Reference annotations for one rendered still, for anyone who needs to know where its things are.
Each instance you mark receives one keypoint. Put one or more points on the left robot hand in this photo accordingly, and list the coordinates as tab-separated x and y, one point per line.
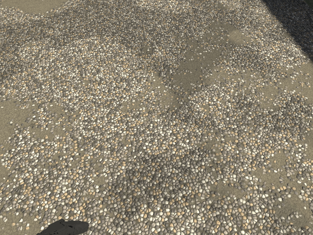
62	227

